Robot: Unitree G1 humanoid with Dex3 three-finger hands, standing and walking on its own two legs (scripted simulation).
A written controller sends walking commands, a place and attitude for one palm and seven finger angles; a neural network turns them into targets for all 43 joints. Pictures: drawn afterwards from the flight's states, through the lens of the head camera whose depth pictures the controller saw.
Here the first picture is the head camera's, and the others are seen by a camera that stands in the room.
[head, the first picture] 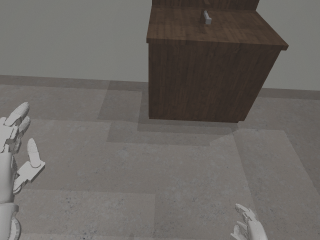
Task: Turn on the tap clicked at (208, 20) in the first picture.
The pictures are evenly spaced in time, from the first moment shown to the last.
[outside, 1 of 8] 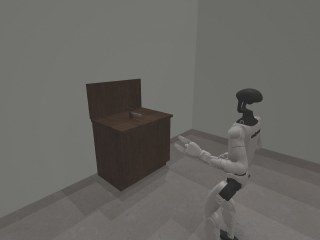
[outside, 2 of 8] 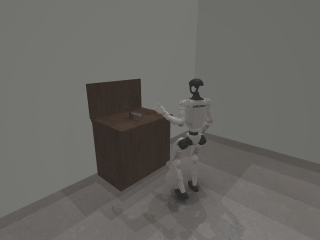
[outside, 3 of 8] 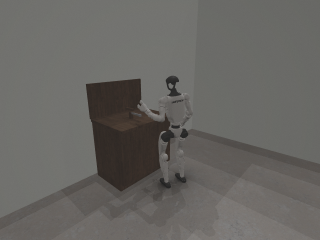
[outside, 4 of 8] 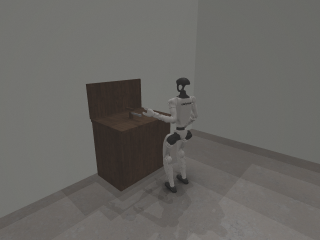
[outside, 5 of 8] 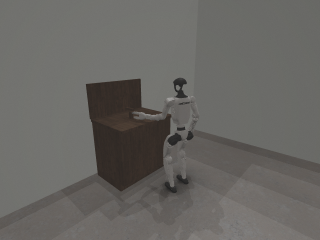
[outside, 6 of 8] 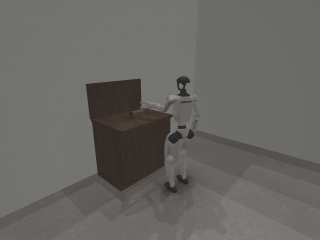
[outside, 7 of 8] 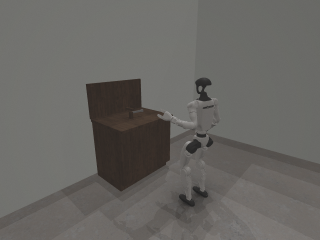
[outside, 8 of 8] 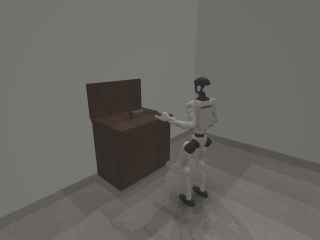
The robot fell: no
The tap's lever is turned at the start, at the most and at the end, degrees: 0 83 83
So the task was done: yes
